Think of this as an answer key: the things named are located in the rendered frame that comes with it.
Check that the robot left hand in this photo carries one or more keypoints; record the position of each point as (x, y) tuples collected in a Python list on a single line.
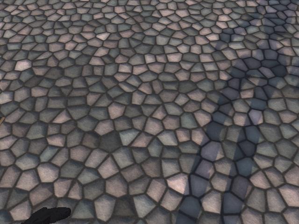
[(48, 215)]

